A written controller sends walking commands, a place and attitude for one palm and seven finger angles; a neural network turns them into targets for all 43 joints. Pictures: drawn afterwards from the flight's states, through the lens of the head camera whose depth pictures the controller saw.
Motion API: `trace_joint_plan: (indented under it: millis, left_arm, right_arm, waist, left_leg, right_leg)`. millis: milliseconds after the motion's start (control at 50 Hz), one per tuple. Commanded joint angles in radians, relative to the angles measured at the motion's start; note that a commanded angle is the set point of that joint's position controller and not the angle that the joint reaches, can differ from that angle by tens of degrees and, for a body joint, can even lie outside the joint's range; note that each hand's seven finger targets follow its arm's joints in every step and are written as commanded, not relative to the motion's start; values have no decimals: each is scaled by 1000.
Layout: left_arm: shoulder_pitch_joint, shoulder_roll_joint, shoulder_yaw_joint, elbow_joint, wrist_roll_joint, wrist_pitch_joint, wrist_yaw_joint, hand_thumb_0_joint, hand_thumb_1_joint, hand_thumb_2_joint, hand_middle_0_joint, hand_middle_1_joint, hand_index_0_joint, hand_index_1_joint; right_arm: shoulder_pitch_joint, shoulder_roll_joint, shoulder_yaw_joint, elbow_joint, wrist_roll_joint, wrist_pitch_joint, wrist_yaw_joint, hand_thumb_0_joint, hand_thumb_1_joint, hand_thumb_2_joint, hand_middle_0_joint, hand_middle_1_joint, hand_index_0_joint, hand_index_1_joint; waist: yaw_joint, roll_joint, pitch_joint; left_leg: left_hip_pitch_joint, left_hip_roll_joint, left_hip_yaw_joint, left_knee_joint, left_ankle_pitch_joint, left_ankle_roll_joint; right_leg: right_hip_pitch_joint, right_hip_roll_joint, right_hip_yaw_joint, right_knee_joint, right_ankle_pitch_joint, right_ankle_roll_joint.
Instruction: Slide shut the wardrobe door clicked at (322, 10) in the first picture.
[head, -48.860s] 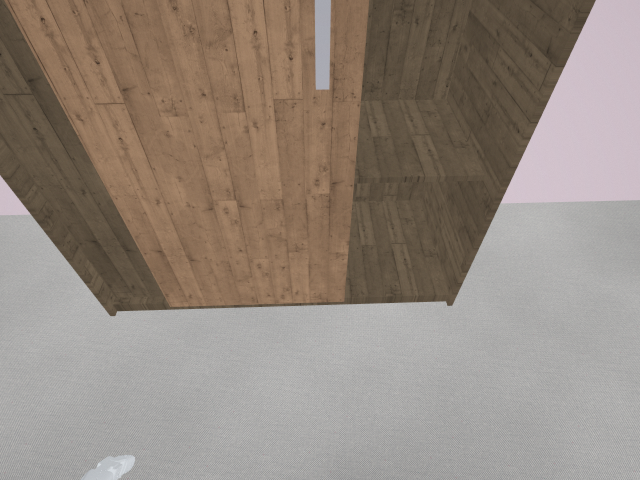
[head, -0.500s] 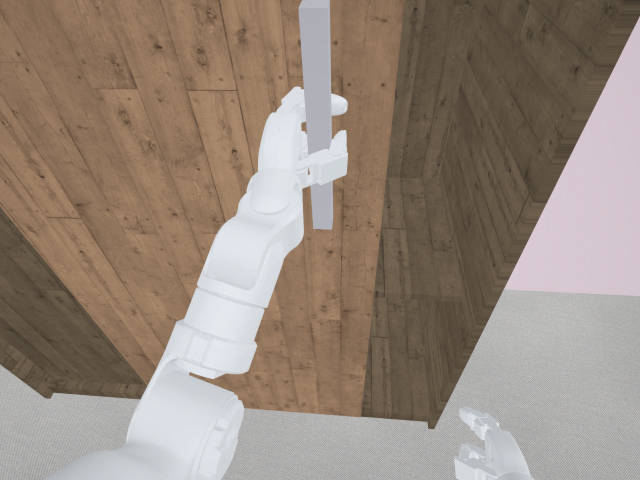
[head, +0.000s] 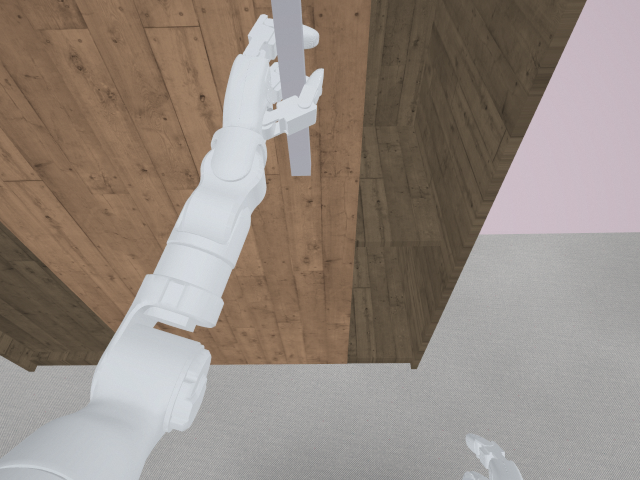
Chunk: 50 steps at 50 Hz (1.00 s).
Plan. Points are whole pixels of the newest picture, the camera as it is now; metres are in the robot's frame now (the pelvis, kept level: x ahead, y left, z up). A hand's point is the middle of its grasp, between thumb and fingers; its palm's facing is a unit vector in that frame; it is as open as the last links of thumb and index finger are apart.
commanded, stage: step sideways, sliding the door along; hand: left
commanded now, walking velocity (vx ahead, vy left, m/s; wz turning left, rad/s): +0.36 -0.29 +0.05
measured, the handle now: (293, 65) +0.50 +0.04 +0.26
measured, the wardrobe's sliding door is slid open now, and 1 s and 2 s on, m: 0.20 0.15 0.00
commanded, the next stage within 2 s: stop walking and hold the door there in 1.68 s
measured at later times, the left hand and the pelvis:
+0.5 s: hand (315, 109) +0.45 +0.02 +0.23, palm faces +0.04 -0.99 -0.10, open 6.8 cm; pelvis +0.03 -0.11 +0.01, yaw +8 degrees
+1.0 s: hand (366, 102) +0.46 -0.04 +0.23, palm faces +0.31 -0.95 -0.08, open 6.8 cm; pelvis +0.11 -0.24 +0.00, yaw +10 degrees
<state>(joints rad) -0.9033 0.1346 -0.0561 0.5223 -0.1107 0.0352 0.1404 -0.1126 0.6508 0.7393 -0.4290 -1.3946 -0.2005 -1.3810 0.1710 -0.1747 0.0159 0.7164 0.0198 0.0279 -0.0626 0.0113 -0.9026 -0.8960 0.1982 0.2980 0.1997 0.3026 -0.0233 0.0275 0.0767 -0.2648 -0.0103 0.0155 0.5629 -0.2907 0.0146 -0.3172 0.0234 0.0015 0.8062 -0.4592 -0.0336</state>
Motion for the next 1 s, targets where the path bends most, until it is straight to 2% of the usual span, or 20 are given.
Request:
trace_joint_plan:
  millis: [0, 60, 120, 160, 220, 240, 260, 300, 340, 420, 540, 600, 640, 660, 700, 740, 780, 800, 840, 980]
  left_arm:
    - [-673, -20, -67, -300, 17, -161, -58, 0, 900, 900, -450, -1400, -450, -1400]
    - [-690, -63, -104, -285, 26, -167, -74, 0, 900, 900, -450, -1400, -450, -1400]
    - [-689, -83, -129, -280, 46, -167, -74, 0, 900, 900, -450, -1400, -450, -1400]
    - [-733, -121, -150, -289, 51, -181, -87, 0, 900, 900, -450, -1400, -450, -1400]
    - [-800, -205, -249, -393, 66, -231, -90, 0, 900, 900, -450, -1400, -450, -1400]
    - [-799, -242, -288, -419, 50, -246, -97, 0, 900, 900, -450, -1400, -450, -1400]
    - [-811, -260, -326, -417, 42, -245, -105, 0, 900, 900, -450, -1400, -450, -1400]
    - [-792, -209, -270, -417, 49, -222, -118, 0, 900, 900, -450, -1400, -450, -1400]
    - [-785, -198, -273, -477, 50, -229, -125, 0, 900, 900, -450, -1400, -450, -1400]
    - [-714, -212, -279, -464, 73, -219, -134, 0, 900, 900, -450, -1400, -450, -1400]
    - [-618, -200, -269, -488, 63, -220, -142, 0, 900, 900, -450, -1400, -450, -1400]
    - [-568, -145, -234, -569, 75, -233, -143, 0, 900, 900, -450, -1400, -450, -1400]
    - [-477, -33, -184, -583, 93, -206, -127, 0, 900, 900, -450, -1400, -450, -1400]
    - [-463, -4, -174, -655, 93, -193, -127, 0, 900, 900, -450, -1400, -450, -1400]
    - [-445, -49, -188, -747, 77, -193, -123, 0, 900, 900, -450, -1400, -450, -1400]
    - [-401, -138, -252, -810, 63, -190, -111, 0, 900, 900, -450, -1400, -450, -1400]
    - [-387, -194, -303, -913, 43, -215, -119, 0, 900, 900, -450, -1400, -450, -1400]
    - [-368, -200, -310, -888, 39, -211, -119, 0, 900, 900, -450, -1400, -450, -1400]
    - [-382, -212, -332, -940, 45, -209, -122, 0, 900, 900, -450, -1400, -450, -1400]
    - [-181, -210, -356, -976, 68, -194, -120, 0, 900, 900, -450, -1400, -450, -1400]
  right_arm:
    - [-129, -119, -33, -128, 7, -64, -1, 0, -900, -900, 200, 300, 200, 300]
    - [-127, -125, -34, -138, 17, -74, -3, 0, -900, -900, 200, 300, 200, 300]
    - [-149, -105, -46, -132, 19, -92, -13, 0, -900, -900, 200, 300, 200, 300]
    - [-133, -105, -58, -105, 18, -108, -10, 0, -900, -900, 200, 300, 200, 300]
    - [-86, -92, -58, -95, 11, -133, 3, 0, -900, -900, 200, 300, 200, 300]
    - [-85, -133, -75, -124, 7, -134, 16, 0, -900, -900, 200, 300, 200, 300]
    - [-109, -131, -74, -139, 14, -121, 41, 0, -900, -900, 200, 300, 200, 300]
    - [-128, -135, -92, -160, 24, -103, 67, 0, -900, -900, 200, 300, 200, 300]
    - [-145, -139, -95, -172, 22, -91, 73, 0, -900, -900, 200, 300, 200, 300]
    - [-162, -144, -107, -206, 34, -87, 77, 0, -900, -900, 200, 300, 200, 300]
    - [-175, -125, -102, -235, 36, -96, 75, 0, -900, -900, 200, 300, 200, 300]
    - [-178, -106, -93, -226, 42, -93, 80, 0, -900, -900, 200, 300, 200, 300]
    - [-196, -62, -76, -201, 33, -99, 63, 0, -900, -900, 200, 300, 200, 300]
    - [-205, -66, -75, -187, 23, -111, 56, 0, -900, -900, 200, 300, 200, 300]
    - [-203, -80, -91, -180, 33, -113, 38, 0, -900, -900, 200, 300, 200, 300]
    - [-225, -77, -71, -161, 25, -134, 33, 0, -900, -900, 200, 300, 200, 300]
    - [-249, -124, -96, -225, 18, -141, 54, 0, -900, -900, 200, 300, 200, 300]
    - [-204, -121, -102, -232, 31, -139, 81, 0, -900, -900, 200, 300, 200, 300]
    - [-214, -109, -91, -233, 31, -147, 97, 0, -900, -900, 200, 300, 200, 300]
    - [-193, -125, -71, -273, 41, -194, 110, 0, -900, -900, 200, 300, 200, 300]
  waist:
    - [-25, 21, -336]
    - [-21, -14, -350]
    - [1, -305, -270]
    - [3, -221, -244]
    - [-83, -50, -371]
    - [-95, 184, -386]
    - [-71, 159, -396]
    - [-43, -53, -346]
    - [-44, -32, -332]
    - [-34, 132, -334]
    - [-15, 303, -334]
    - [5, 118, -365]
    - [-2, -282, -379]
    - [13, -369, -362]
    - [5, -496, -375]
    - [-44, -271, -405]
    - [-10, 204, -457]
    - [-4, 175, -514]
    - [-20, 212, -416]
    - [5, 152, -359]
  left_leg:
    - [291, 348, -332, -123, 310, 187]
    - [68, 218, -131, -4, 160, 95]
    - [-160, -25, 13, 326, -224, 7]
    - [-158, 38, -41, 388, -195, 4]
    - [385, 86, -19, -184, 239, 16]
    - [608, 317, -352, -228, 486, 88]
    - [645, 463, -557, -173, 657, 168]
    - [646, 512, -433, -91, 715, 262]
    - [549, 502, -389, -68, 631, 253]
    - [341, 390, -125, -132, 507, 160]
    - [371, 317, 38, -11, 630, 87]
    - [294, 195, 60, 260, 503, 7]
    - [-104, 21, 60, 435, -86, -55]
    - [-138, 0, -9, 499, -317, -49]
    - [-132, 51, -51, 429, -301, -10]
    - [101, 54, 34, -106, 91, 0]
    - [483, 347, -174, -129, 756, 96]
    - [502, 408, -206, -102, 843, 158]
    - [459, 379, -117, -87, 825, 186]
    - [406, 297, 37, 81, 730, 62]
  right_leg:
    - [-47, -60, 54, -108, -2, -15]
    - [266, -38, 7, -348, 207, -16]
    - [263, -279, 385, -601, 48, -164]
    - [266, -279, 342, -520, 230, -214]
    - [32, -124, -38, -65, 558, -66]
    - [-274, -20, -74, 208, 252, -9]
    - [-376, -57, 62, 368, -4, -30]
    - [-467, -118, 159, 418, -3, -25]
    - [-419, -144, 183, 317, -14, -16]
    - [-151, -104, 14, 166, 162, 11]
    - [-23, -43, -104, -56, 153, 33]
    - [223, -6, -127, -371, 497, 37]
    - [504, -244, 182, -350, 1125, -58]
    - [417, -337, 308, -374, 1186, -100]
    - [430, -301, 220, -265, 1176, -105]
    - [293, -200, 38, -67, 1035, -31]
    - [-121, -72, -60, 159, 213, 52]
    - [-126, -76, 4, 246, -43, 31]
    - [-170, -84, 24, 252, -50, 34]
    - [78, -41, -52, -234, 325, 36]
